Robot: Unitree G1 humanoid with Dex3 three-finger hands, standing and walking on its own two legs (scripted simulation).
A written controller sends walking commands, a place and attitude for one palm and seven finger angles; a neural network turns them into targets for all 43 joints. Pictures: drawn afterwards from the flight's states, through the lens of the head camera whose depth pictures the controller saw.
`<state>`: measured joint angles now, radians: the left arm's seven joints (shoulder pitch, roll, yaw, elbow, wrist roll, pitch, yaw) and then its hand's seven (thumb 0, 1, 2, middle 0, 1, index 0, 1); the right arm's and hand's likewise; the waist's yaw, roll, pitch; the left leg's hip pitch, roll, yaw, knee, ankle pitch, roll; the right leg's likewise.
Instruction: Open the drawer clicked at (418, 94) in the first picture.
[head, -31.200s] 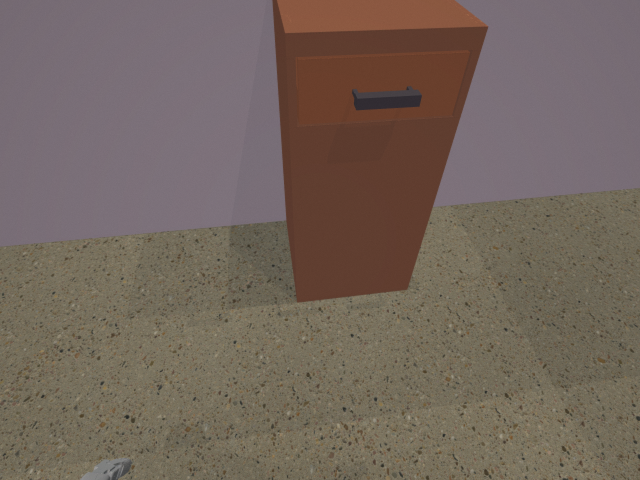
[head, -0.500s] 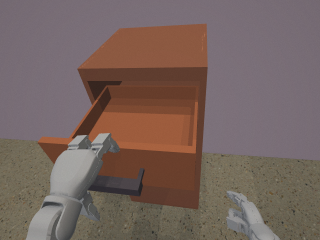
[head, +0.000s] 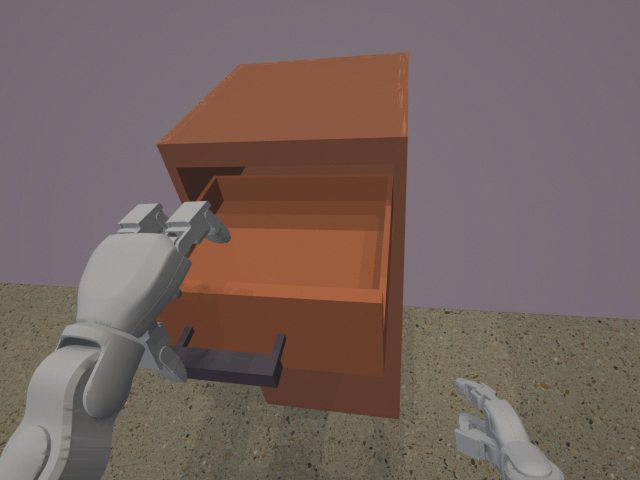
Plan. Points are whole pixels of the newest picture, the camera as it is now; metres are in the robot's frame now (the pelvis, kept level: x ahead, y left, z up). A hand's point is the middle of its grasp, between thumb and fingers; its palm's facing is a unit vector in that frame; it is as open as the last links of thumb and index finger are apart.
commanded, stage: lift the hand off the handle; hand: left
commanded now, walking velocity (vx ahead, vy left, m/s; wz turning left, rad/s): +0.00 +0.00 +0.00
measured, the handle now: (227, 351) +0.25 +0.17 +0.07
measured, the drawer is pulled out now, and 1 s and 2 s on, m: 0.29 0.29 0.29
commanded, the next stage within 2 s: draw the hand back to the body in 0.14 s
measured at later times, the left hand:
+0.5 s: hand (141, 291) +0.22 +0.21 +0.21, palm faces +0.26 -0.13 -0.96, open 13.9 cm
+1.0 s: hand (127, 310) +0.18 +0.19 +0.23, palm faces +0.28 -0.84 -0.46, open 13.6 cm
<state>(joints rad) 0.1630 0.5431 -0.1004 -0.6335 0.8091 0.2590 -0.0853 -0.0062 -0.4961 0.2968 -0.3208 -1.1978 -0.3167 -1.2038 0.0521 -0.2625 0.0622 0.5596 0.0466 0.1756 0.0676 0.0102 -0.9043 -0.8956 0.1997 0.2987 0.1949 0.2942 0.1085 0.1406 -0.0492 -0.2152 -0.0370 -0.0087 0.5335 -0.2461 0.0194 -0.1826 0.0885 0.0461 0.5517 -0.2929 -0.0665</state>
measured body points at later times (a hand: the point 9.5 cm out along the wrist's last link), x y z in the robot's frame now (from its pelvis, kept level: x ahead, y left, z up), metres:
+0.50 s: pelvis +0.00 +0.01 +0.00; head -0.03 -0.05 +0.44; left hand +0.20 +0.21 +0.26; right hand +0.25 -0.17 -0.07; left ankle +0.03 +0.11 -0.73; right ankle +0.00 -0.08 -0.73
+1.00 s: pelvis +0.00 +0.01 +0.00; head -0.02 -0.01 +0.45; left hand +0.16 +0.24 +0.25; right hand +0.23 -0.16 -0.06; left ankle +0.03 +0.11 -0.73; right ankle +0.00 -0.08 -0.73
